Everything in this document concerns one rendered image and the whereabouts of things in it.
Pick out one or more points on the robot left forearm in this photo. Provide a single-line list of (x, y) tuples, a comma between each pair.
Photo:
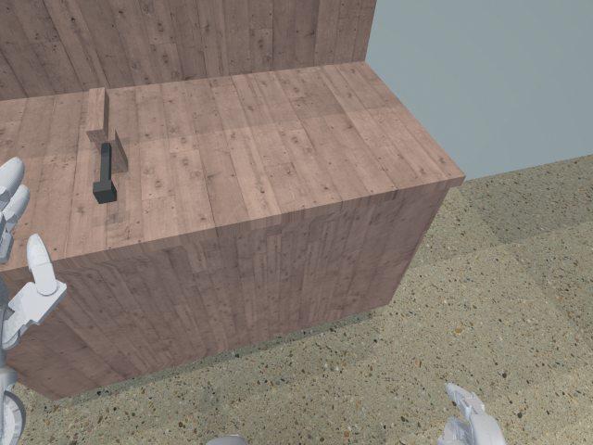
[(12, 410)]

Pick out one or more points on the robot right hand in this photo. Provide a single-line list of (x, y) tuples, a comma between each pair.
[(483, 429)]

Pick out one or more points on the robot left hand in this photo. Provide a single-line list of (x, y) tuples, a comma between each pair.
[(35, 300)]

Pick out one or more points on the counter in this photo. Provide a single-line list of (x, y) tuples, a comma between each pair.
[(267, 179)]

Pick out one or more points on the tap lever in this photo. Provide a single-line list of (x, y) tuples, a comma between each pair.
[(105, 191)]

